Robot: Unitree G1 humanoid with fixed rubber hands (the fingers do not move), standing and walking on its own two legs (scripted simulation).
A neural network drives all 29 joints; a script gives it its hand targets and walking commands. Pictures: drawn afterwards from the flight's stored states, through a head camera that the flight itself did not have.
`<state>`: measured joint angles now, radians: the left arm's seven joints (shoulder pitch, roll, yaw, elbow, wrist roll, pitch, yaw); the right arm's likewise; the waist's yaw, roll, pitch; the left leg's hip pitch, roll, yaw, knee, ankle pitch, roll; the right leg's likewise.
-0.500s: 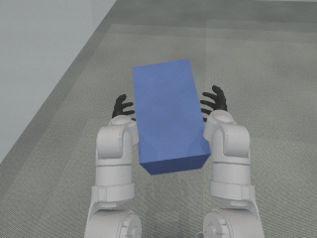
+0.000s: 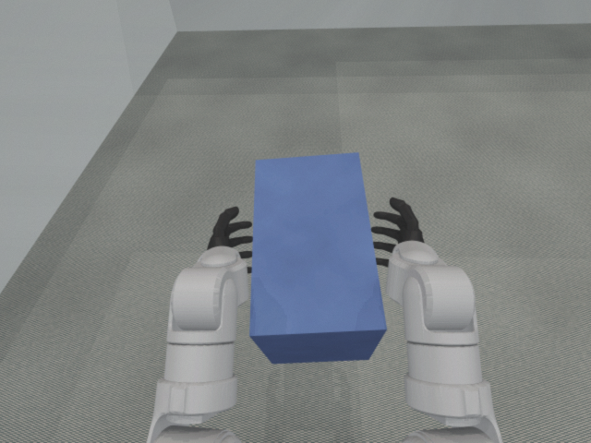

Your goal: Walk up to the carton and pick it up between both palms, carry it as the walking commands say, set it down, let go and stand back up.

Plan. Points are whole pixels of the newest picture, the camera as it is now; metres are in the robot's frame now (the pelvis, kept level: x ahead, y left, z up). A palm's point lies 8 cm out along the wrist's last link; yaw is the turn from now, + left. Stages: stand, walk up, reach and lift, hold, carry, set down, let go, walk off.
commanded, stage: carry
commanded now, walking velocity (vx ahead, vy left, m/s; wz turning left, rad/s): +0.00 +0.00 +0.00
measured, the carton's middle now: (313, 262) +0.36 -0.02 +0.03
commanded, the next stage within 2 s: none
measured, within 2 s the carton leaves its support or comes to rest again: neither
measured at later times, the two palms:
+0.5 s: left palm (184, 302) +0.27 +0.15 +0.09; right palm (376, 289) +0.27 -0.08 +0.10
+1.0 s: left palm (194, 295) +0.28 +0.14 +0.08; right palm (381, 281) +0.29 -0.10 +0.09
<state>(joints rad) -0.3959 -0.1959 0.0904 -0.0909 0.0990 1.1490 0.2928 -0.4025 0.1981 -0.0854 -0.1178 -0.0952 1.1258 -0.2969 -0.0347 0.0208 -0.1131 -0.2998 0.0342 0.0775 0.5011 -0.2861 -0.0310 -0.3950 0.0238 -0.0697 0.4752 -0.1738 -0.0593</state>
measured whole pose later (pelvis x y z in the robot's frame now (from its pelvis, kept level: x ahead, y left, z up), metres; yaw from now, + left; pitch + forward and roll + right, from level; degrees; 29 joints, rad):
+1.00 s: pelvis -0.03 +0.02 +0.00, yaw +1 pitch +3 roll +0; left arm -0.36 -0.18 0.09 0.05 0.10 1.05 0.25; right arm -0.39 0.19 -0.13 0.06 -0.13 1.02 -0.23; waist 0.00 0.01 -0.12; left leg -0.32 0.00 0.09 0.55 -0.28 0.04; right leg -0.41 -0.01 -0.07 0.51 -0.16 -0.02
